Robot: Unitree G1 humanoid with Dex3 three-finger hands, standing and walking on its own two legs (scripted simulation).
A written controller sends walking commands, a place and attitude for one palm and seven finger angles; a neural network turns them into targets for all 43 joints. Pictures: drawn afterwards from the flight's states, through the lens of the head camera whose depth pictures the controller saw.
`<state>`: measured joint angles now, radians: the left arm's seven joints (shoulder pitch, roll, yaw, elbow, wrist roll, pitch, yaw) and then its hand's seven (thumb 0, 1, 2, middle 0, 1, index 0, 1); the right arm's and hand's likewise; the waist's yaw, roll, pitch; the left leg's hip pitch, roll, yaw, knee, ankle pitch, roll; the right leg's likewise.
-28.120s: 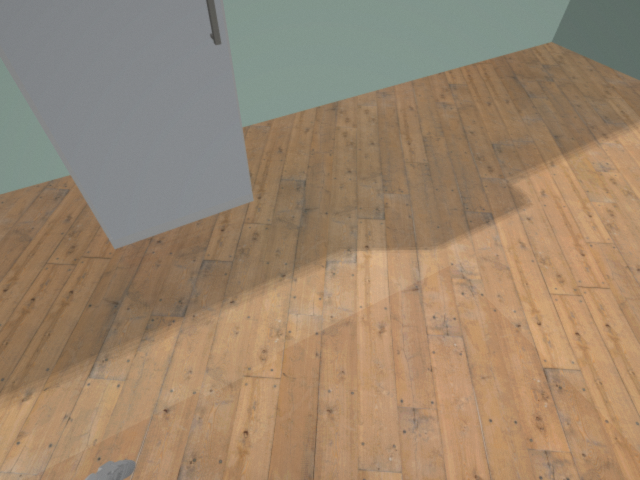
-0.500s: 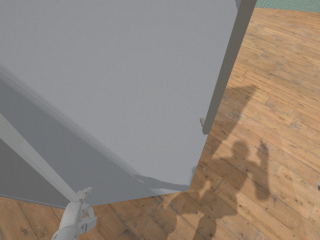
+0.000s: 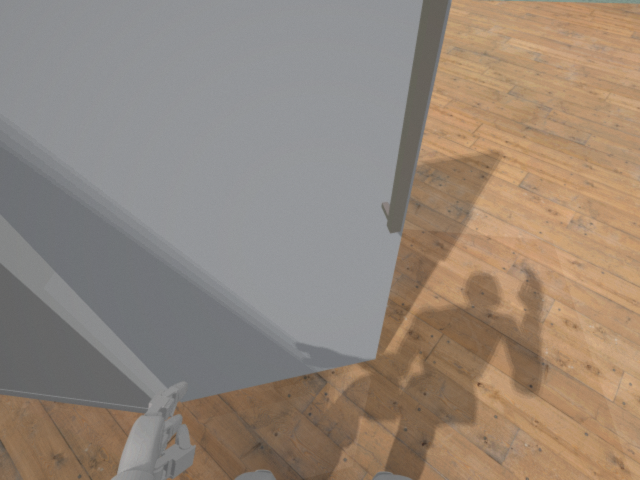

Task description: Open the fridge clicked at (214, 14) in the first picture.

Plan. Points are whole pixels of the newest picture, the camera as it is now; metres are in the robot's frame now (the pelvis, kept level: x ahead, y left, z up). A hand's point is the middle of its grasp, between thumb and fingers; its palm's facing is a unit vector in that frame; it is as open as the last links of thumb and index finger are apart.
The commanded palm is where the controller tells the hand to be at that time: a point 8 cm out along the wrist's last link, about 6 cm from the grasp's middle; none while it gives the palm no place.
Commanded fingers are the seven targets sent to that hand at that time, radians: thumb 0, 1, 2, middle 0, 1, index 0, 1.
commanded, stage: step back with the hand held close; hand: right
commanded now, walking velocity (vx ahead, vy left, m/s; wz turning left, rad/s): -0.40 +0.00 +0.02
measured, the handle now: (406, 118) +0.50 -0.09 +0.19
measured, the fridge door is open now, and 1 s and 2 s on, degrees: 71 71 71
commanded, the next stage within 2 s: stop stepping back and stand still in 0.78 s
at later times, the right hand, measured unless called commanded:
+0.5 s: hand out of the picture +0.18 -0.24 +0.18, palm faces +0.42 +0.78 -0.46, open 7.4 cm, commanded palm +0.10 -0.29 +0.20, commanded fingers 0.00 -0.90 -0.90 0.20 0.30 0.20 0.30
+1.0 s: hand out of the picture +0.09 -0.24 +0.19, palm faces +0.31 +0.83 -0.46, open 7.4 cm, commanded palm +0.02 -0.29 +0.20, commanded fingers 0.00 -0.90 -0.90 0.20 0.30 0.20 0.30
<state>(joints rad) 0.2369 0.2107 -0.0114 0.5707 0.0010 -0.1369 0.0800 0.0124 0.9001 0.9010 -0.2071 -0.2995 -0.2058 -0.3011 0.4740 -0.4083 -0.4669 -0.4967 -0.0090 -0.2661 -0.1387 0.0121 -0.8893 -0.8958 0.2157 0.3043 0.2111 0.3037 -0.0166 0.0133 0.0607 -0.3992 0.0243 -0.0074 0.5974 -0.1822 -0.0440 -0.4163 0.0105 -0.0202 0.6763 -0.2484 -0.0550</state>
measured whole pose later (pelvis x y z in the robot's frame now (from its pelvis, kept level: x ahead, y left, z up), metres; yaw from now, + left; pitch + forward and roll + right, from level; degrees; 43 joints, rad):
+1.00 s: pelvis -0.14 +0.00 +0.02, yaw +5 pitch +3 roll +0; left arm 0.20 0.19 -0.03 0.60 0.01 -0.10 0.07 0.01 0.90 0.90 -0.21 -0.30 -0.21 -0.30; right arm 0.52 -0.44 -0.41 -0.53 0.03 -0.20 -0.13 0.01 -0.89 -0.90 0.22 0.30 0.21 0.30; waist 0.00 0.06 -0.04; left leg -0.26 0.00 -0.05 0.49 -0.29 -0.01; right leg -0.37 0.01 -0.05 0.58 -0.20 0.00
